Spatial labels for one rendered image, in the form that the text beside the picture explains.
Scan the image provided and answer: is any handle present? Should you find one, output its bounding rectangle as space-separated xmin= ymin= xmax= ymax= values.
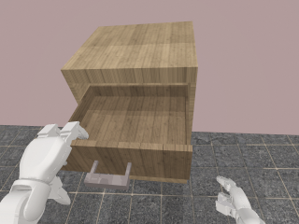
xmin=83 ymin=161 xmax=132 ymax=190

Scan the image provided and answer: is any right robot forearm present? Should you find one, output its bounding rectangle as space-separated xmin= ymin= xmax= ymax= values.
xmin=235 ymin=207 xmax=265 ymax=224

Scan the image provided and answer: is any left robot hand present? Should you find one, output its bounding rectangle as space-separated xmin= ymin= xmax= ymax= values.
xmin=19 ymin=121 xmax=89 ymax=205

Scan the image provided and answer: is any cabinet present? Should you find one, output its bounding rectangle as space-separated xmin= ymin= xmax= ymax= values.
xmin=61 ymin=21 xmax=198 ymax=184

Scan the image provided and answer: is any right robot hand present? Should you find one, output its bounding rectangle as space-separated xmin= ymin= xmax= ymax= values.
xmin=215 ymin=175 xmax=252 ymax=220

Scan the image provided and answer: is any left robot forearm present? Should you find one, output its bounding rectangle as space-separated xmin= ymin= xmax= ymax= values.
xmin=0 ymin=178 xmax=51 ymax=224

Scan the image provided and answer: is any drawer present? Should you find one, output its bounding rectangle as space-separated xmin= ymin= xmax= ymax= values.
xmin=35 ymin=85 xmax=192 ymax=180

